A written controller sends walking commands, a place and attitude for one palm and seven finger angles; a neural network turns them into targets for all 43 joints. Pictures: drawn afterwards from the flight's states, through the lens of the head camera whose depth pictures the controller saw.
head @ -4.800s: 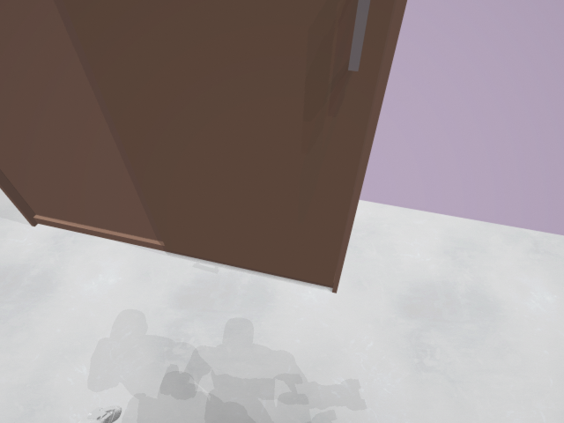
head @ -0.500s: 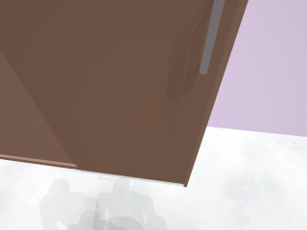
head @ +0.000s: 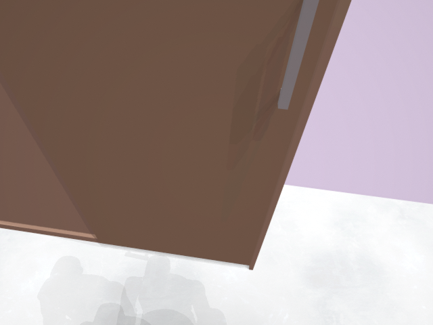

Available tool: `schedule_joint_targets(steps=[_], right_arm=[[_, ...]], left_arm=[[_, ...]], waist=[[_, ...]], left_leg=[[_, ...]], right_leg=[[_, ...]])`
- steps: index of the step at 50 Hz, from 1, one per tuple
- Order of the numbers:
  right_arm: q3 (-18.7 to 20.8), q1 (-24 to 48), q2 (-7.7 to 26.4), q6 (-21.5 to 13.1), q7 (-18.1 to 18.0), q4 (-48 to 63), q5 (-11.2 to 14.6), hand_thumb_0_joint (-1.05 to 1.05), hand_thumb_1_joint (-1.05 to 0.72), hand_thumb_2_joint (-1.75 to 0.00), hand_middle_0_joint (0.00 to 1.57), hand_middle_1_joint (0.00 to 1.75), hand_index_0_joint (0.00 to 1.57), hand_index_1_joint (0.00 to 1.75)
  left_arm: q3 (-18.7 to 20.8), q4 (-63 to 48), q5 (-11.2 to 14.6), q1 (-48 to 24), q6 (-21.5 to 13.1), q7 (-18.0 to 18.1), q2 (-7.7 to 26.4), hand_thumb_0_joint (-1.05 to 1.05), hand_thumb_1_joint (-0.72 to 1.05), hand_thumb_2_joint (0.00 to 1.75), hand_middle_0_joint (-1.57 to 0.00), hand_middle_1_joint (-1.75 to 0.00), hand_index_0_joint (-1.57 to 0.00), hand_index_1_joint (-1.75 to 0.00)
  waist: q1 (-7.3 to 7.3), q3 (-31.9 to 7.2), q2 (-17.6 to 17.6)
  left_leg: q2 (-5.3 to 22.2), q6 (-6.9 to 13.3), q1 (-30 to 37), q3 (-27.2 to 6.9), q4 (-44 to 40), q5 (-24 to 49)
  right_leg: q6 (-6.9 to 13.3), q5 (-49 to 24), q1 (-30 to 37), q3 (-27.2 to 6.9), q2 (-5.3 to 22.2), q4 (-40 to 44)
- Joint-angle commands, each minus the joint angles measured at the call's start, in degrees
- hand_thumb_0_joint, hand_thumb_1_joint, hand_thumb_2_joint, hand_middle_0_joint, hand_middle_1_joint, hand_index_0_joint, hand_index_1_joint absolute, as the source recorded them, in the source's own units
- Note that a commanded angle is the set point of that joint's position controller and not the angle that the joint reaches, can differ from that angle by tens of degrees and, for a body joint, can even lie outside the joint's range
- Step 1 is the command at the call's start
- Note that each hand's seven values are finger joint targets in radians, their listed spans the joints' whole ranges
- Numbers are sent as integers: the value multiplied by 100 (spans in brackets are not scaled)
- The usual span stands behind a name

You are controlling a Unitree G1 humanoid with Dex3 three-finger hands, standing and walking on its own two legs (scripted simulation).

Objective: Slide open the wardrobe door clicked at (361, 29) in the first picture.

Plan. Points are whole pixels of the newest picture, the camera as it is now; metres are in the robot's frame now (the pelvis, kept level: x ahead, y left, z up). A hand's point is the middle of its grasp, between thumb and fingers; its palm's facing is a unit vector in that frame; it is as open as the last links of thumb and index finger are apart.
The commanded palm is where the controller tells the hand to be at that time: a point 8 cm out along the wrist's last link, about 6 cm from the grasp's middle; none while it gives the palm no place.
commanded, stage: look again from close up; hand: right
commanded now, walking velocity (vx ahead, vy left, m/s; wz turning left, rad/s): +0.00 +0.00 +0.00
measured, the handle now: (295, 52) +0.52 -0.10 +0.28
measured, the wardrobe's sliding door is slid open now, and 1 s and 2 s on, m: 0.00 0.00 0.00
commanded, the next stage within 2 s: raise the hand with hooked fingers in 0.88 s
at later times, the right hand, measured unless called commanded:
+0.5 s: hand out of the picture +0.03 -0.18 -0.17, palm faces -0.02 +0.98 -0.22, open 7.4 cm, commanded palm none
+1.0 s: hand out of the picture +0.04 -0.18 -0.17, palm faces -0.03 +0.97 -0.24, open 7.4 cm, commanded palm +0.11 -0.24 -0.06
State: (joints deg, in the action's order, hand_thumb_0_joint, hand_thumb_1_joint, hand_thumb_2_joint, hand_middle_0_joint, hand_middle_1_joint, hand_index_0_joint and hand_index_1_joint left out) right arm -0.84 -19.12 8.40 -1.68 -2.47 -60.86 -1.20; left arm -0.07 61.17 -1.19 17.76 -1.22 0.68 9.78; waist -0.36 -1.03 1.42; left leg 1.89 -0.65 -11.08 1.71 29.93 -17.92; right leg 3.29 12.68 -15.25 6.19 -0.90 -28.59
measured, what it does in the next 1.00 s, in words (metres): stands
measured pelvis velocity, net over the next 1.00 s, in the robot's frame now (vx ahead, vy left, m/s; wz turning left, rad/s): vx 0.01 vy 0.01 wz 0.02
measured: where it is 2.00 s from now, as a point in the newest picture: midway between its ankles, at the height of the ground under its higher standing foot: outside the picture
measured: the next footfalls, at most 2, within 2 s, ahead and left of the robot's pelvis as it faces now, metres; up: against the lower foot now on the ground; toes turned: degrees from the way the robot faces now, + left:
none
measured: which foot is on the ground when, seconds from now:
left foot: down 0.00-1.00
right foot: down 0.00-1.00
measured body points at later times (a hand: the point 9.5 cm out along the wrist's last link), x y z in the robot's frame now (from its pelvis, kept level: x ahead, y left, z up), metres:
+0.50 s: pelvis +0.01 +0.01 +0.01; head +0.01 +0.00 +0.46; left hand +0.05 +0.26 -0.14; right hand +0.03 -0.23 -0.15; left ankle -0.02 +0.13 -0.74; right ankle +0.03 -0.08 -0.74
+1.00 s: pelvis +0.01 +0.01 +0.01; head +0.02 +0.01 +0.46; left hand +0.05 +0.26 -0.14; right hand +0.04 -0.23 -0.15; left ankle -0.02 +0.13 -0.74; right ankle +0.03 -0.08 -0.74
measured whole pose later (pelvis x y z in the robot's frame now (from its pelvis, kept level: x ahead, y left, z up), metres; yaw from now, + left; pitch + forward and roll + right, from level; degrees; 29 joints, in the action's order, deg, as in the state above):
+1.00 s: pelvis +0.01 +0.01 +0.01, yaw +1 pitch -1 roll +0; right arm -1.0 -14.8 12.5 -1.2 -2.0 -62.3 -1.2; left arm -0.5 64.1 -0.8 11.4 -1.4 0.5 12.2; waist 0.2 1.3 -0.7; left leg 0.1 0.2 -7.1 1.3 23.7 -15.7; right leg 1.9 11.6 -11.9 6.4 0.6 -24.4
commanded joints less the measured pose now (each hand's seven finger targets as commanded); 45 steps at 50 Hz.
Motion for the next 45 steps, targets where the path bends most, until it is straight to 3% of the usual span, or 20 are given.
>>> schedule_joint_targets(steps=[1,6,10,19,30,45], right_arm=[[134,-212,679,-69,-10,235,25,0,-90,-90,20,30,20,30],[155,-100,833,-47,7,255,24,0,-90,-90,20,30,20,30],[156,3,933,-39,19,273,18,0,-90,-90,20,30,20,30],[154,148,1046,-13,46,210,31,0,-90,-90,20,30,20,30],[154,210,1126,-10,59,145,17,0,-90,-90,20,30,20,30],[161,218,1152,-8,65,86,19,0,-90,-90,20,30,20,30]], left_arm=[[100,-241,37,95,-127,36,633,0,90,90,-20,-30,-20,-30],[108,-212,41,-121,-132,42,749,0,90,90,-20,-30,-20,-30],[110,-181,51,-232,-122,40,805,0,90,90,-20,-30,-20,-30],[111,-101,47,-480,-107,41,946,0,90,90,-20,-30,-20,-30],[112,-22,55,-570,-97,37,1017,0,90,90,-20,-30,-20,-30],[115,60,52,-599,-108,44,1035,0,90,90,-20,-30,-20,-30]], waist=[[14,466,-340],[34,399,-122],[41,371,-262],[49,316,-69],[60,293,-225],[76,283,-183]], left_leg=[[365,336,-355,-514,-664,620],[383,324,-265,-554,-731,779],[408,307,-178,-559,-801,876],[425,286,-156,-585,-907,859],[432,273,-74,-596,-1007,917],[448,267,-42,-601,-1057,1008]], right_leg=[[-23,-340,163,-849,696,734],[-39,-497,292,-797,732,741],[-54,-586,339,-769,756,716],[-86,-597,513,-764,805,819],[-86,-656,602,-783,844,895],[-86,-826,702,-779,863,962]])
